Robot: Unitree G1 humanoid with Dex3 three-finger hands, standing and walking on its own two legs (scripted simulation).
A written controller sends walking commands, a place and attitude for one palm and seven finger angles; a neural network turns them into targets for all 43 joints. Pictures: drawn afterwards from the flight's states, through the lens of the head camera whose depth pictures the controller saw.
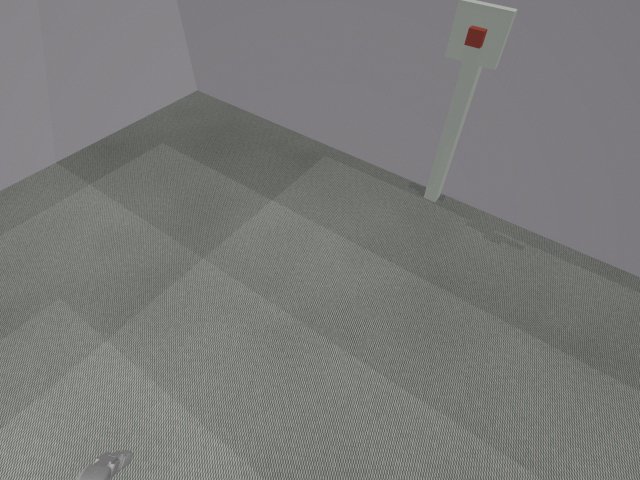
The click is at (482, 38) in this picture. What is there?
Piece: button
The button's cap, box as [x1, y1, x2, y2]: [464, 26, 487, 48]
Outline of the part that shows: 471,26 468,30 464,44 479,48 482,44 487,29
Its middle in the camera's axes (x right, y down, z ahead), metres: +0.51 -0.67 +1.27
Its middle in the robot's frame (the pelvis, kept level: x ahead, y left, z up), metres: +1.42 -0.45 -0.01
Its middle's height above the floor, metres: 0.76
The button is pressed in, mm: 0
